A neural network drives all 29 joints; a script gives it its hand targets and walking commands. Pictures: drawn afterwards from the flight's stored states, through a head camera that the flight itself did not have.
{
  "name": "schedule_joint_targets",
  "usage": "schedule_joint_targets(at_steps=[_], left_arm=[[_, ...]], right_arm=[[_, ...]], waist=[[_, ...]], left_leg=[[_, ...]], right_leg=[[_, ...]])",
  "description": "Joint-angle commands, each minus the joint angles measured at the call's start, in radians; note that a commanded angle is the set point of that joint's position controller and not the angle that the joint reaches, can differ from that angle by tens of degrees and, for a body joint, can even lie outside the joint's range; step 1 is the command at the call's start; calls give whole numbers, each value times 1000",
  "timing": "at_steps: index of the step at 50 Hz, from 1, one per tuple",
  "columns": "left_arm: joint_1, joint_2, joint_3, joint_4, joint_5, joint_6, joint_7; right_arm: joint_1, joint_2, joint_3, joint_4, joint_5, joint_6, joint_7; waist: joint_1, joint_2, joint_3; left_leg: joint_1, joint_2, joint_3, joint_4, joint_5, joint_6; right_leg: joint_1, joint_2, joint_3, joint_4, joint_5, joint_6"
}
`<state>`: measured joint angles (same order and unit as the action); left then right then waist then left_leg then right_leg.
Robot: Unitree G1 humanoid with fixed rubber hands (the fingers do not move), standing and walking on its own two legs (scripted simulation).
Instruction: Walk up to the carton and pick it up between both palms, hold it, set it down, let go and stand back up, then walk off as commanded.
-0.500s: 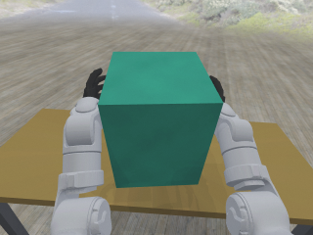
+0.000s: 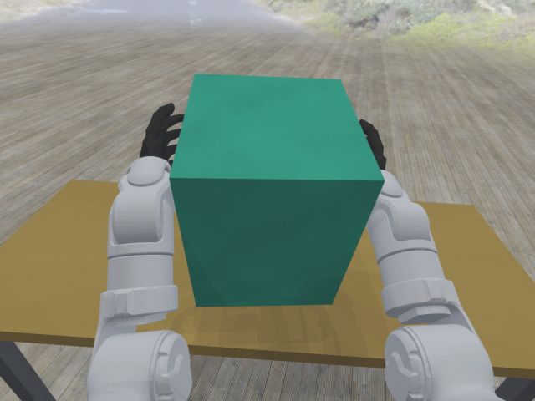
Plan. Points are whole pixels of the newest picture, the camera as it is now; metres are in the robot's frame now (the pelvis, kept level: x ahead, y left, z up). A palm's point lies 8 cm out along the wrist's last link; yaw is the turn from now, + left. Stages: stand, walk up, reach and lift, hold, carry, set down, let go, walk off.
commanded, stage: set down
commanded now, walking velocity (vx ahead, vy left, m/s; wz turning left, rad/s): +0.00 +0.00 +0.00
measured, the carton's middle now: (266, 195) +0.35 +0.02 +0.22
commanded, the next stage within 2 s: none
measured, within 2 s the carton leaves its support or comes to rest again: neither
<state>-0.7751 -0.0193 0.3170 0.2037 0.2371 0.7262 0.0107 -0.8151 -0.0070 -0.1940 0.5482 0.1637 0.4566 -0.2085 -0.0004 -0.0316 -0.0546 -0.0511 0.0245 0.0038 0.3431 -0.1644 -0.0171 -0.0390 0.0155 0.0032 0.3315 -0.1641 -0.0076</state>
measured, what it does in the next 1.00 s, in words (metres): stands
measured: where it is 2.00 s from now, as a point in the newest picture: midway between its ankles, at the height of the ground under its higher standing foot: outside the picture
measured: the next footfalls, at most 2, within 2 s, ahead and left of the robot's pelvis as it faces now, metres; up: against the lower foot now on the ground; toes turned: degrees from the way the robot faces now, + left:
none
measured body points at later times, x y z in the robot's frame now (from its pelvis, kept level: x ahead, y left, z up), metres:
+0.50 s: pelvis +0.01 +0.00 +0.00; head -0.02 +0.01 +0.45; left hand +0.41 +0.17 +0.22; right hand +0.42 -0.12 +0.19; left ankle +0.02 +0.13 -0.75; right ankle +0.02 -0.11 -0.75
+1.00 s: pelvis +0.01 +0.00 +0.00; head -0.02 +0.01 +0.45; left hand +0.42 +0.16 +0.18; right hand +0.42 -0.13 +0.15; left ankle +0.02 +0.13 -0.75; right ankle +0.02 -0.11 -0.75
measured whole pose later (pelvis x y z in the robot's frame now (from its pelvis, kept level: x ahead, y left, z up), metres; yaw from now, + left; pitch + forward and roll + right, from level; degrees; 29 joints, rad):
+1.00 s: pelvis +0.01 +0.00 +0.00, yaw +0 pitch -8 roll +0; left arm -0.76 -0.02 0.38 0.52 0.31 0.34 -0.05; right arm -0.78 0.01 -0.21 0.89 -0.08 0.00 -0.17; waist 0.00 -0.04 0.06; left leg -0.01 0.02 0.00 0.32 -0.17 -0.02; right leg -0.01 0.02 0.00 0.33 -0.18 -0.01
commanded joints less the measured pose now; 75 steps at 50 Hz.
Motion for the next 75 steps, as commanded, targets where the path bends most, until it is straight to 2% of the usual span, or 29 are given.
schedule_joint_targets(at_steps=[1,5,6,9,11,15,18,21,24,26,28,30,32,35,36,37,39,42,44,51,54,60,62,63,64,68,70,72,75], left_arm=[[-659,-493,-321,38,7,-83,-227],[-572,-484,-251,196,65,-148,-260],[-575,-472,-236,205,65,-157,-268],[-579,-470,-257,195,51,-199,-263],[-574,-484,-267,170,36,-230,-247],[-489,-471,-275,190,29,-240,-241],[-454,-485,-314,146,12,-257,-226],[-445,-481,-312,147,12,-275,-222],[-433,-484,-327,116,6,-285,-211],[-431,-476,-343,122,-2,-292,-207],[-448,-478,-328,158,1,-307,-203],[-458,-472,-307,175,9,-322,-199],[-461,-484,-322,172,4,-325,-191],[-477,-489,-310,211,18,-344,-180],[-494,-491,-319,230,4,-348,-177],[-467,-488,-299,252,16,-353,-175],[-506,-524,-344,232,-11,-372,-164],[-507,-515,-304,278,11,-384,-158],[-512,-527,-304,294,9,-391,-155],[-517,-532,-275,340,24,-425,-140],[-516,-550,-285,336,14,-435,-140],[-511,-543,-246,379,32,-454,-133],[-544,-558,-267,366,32,-466,-129],[-528,-545,-254,376,30,-467,-130],[-511,-548,-241,383,45,-469,-131],[-504,-554,-230,402,47,-488,-133],[-522,-571,-250,386,37,-499,-128],[-495,-564,-210,425,58,-498,-131],[-516,-571,-227,406,53,-511,-125]], right_arm=[[-827,526,279,-79,-22,-166,112],[-794,506,192,-6,-131,-297,135],[-798,507,185,-8,-148,-325,139],[-806,496,213,-37,-159,-400,138],[-795,510,236,-52,-169,-438,137],[-740,490,285,-64,-149,-459,133],[-713,473,314,-87,-134,-480,127],[-680,467,331,-63,-130,-484,122],[-649,469,334,-48,-131,-491,124],[-625,453,303,-28,-144,-495,129],[-647,459,298,-38,-161,-504,135],[-632,450,281,4,-175,-501,142],[-627,449,269,3,-175,-513,147],[-637,453,232,49,-207,-526,159],[-645,441,213,52,-217,-524,161],[-633,463,217,70,-216,-530,166],[-676,466,228,27,-222,-553,167],[-663,466,195,82,-234,-553,176],[-652,464,174,106,-248,-558,181],[-651,492,161,138,-258,-570,194],[-640,493,158,136,-261,-578,192],[-642,499,132,161,-283,-580,205],[-622,520,135,185,-292,-583,210],[-623,502,125,184,-291,-583,207],[-621,518,132,185,-290,-582,205],[-594,510,122,185,-309,-590,206],[-598,525,121,185,-306,-594,207],[-589,516,100,218,-310,-585,214],[-563,515,102,223,-321,-589,221]], waist=[[-103,7,-199],[-80,-20,-142],[-77,-53,-153],[-72,-30,-210],[-64,-55,-256],[-51,-53,-279],[-54,-44,-342],[-50,-63,-319],[-52,-43,-317],[-76,-32,-301],[-43,-45,-311],[-33,-44,-254],[-43,-28,-291],[-30,-25,-249],[-49,-26,-255],[-28,-40,-229],[-34,-19,-323],[-16,-23,-257],[-27,-19,-261],[-4,-23,-268],[-12,-26,-306],[9,-43,-287],[1,-7,-308],[-2,-21,-291],[13,-24,-286],[-7,-20,-296],[-5,-14,-317],[5,-8,-278],[-4,-18,-338]], left_leg=[[49,-67,33,-97,-30,19],[41,-64,58,-109,-83,39],[57,-61,59,-112,-75,50],[82,-67,66,-88,4,41],[105,-66,66,-73,78,39],[133,-67,67,-58,132,31],[182,-67,64,-24,254,13],[175,-74,61,-13,261,15],[180,-74,59,-14,276,6],[187,-69,56,-17,262,-6],[173,-65,66,-24,216,9],[151,-63,72,-36,192,13],[180,-61,70,-27,228,2],[152,-54,77,-42,187,1],[149,-53,73,-48,150,-2],[144,-55,77,-53,157,5],[165,-51,67,-34,204,-6],[149,-49,83,-49,172,-6],[144,-47,81,-56,137,-6],[139,-45,87,-51,166,-9],[143,-44,87,-42,210,-15],[116,-41,91,-64,151,-6],[116,-42,91,-58,182,-17],[121,-40,92,-55,191,-12],[113,-45,99,-56,196,-14],[113,-42,93,-52,217,-15],[111,-44,93,-48,245,-21],[104,-42,101,-59,227,-19],[129,-38,99,-49,258,-21]], right_leg=[[99,16,-69,-105,39,46],[85,2,-82,-126,-64,46],[84,-2,-85,-133,-75,55],[122,-4,-100,-113,12,56],[152,-1,-105,-96,103,61],[206,3,-107,-81,212,67],[235,14,-113,-58,343,66],[257,10,-101,-57,397,72],[246,17,-106,-60,375,71],[206,22,-112,-66,320,67],[190,20,-107,-75,250,63],[170,20,-108,-77,207,64],[153,31,-115,-81,205,61],[129,29,-117,-89,142,51],[109,31,-121,-94,117,53],[119,23,-119,-91,133,58],[97,29,-120,-90,164,52],[71,34,-123,-100,116,51],[58,31,-123,-107,81,50],[48,32,-118,-101,117,56],[56,33,-120,-95,168,57],[51,32,-110,-107,112,59],[46,32,-115,-102,138,56],[50,32,-114,-101,153,57],[54,33,-109,-95,170,64],[65,29,-110,-91,214,70],[65,36,-109,-90,222,67],[55,32,-106,-95,205,63],[45,32,-109,-95,231,65]])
